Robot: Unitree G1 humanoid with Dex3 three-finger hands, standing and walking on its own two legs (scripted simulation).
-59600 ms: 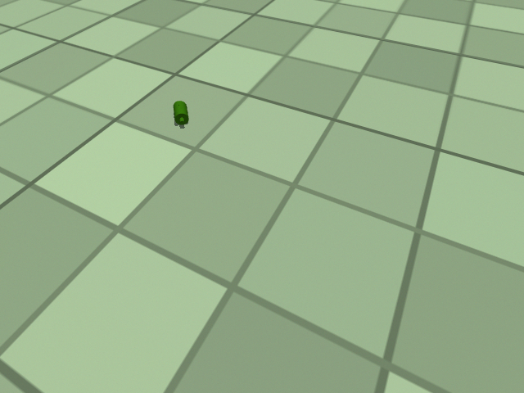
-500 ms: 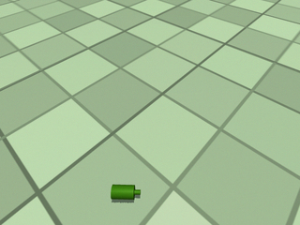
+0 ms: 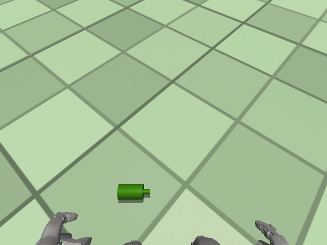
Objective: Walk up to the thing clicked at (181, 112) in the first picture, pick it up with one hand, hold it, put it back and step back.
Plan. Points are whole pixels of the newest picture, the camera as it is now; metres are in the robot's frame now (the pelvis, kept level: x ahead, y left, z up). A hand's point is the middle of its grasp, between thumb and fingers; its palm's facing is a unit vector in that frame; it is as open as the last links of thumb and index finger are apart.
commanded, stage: rise first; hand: left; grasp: from above
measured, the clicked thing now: (134, 191) +0.43 +0.17 -0.71
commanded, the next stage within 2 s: none
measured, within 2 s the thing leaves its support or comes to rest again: neither
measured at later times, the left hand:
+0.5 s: hand out of the picture +0.14 +0.25 -0.21, palm faces -0.20 -0.86 -0.47, open 14.1 cm
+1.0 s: hand (95, 224) +0.23 +0.27 -0.38, palm faces -0.44 -0.48 -0.76, open 14.1 cm
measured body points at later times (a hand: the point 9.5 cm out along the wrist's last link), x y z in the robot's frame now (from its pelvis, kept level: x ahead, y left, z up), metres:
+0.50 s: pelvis +0.01 +0.01 -0.07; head +0.11 +0.02 +0.36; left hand +0.15 +0.30 -0.18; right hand +0.19 -0.24 -0.16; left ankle +0.01 +0.13 -0.72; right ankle +0.02 -0.13 -0.72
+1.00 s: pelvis -0.05 +0.00 -0.24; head +0.13 +0.01 +0.17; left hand +0.25 +0.30 -0.34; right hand +0.15 -0.27 -0.35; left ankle +0.00 +0.13 -0.72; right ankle +0.02 -0.13 -0.72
